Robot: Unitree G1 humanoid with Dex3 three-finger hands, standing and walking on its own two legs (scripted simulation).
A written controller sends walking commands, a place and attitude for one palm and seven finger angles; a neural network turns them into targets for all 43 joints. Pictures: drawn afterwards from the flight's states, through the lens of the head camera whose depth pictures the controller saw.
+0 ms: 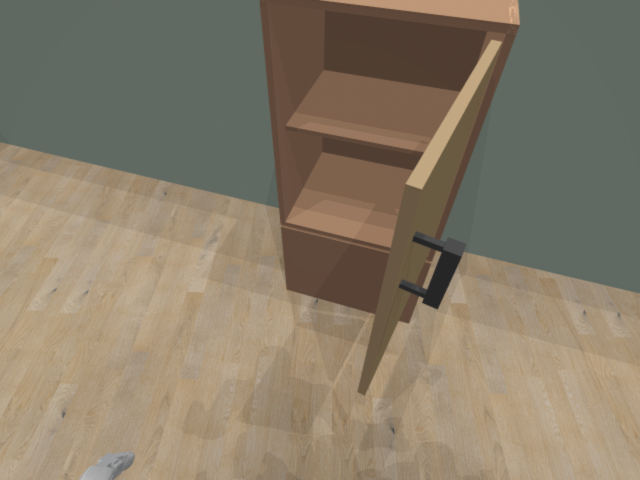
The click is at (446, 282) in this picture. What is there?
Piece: cupboard door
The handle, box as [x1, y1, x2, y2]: [399, 231, 465, 308]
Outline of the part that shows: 416,231 412,240 442,252 427,289 402,279 399,287 423,297 423,303 437,308 460,259 465,243 448,237 447,240 444,242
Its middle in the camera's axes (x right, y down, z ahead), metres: +0.15 +0.04 +0.54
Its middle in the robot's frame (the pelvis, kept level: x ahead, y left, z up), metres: +0.39 -0.13 +0.05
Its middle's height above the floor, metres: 0.81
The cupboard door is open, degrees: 80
